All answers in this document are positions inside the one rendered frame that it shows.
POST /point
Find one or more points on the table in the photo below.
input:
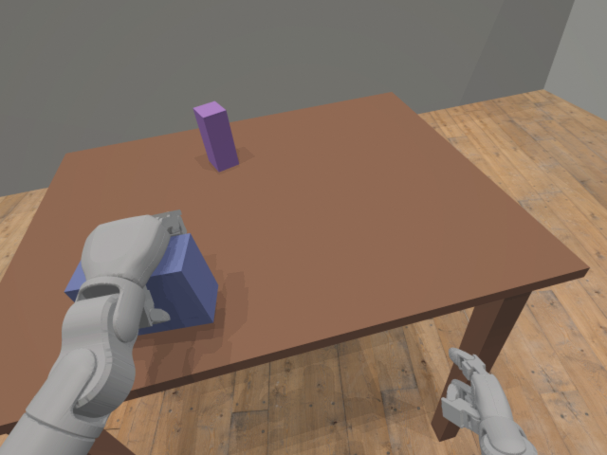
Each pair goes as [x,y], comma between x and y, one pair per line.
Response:
[341,221]

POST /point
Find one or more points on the left robot hand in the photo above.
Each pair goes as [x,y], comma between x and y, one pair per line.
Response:
[132,248]

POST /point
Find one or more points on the right robot hand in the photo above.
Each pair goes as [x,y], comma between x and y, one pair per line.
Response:
[467,406]

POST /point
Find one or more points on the sponge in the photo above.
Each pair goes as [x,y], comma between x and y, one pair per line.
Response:
[182,285]

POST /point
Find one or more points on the robot left forearm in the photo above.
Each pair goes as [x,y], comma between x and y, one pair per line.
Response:
[92,376]

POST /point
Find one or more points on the robot right forearm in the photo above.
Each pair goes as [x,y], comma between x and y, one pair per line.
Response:
[502,436]

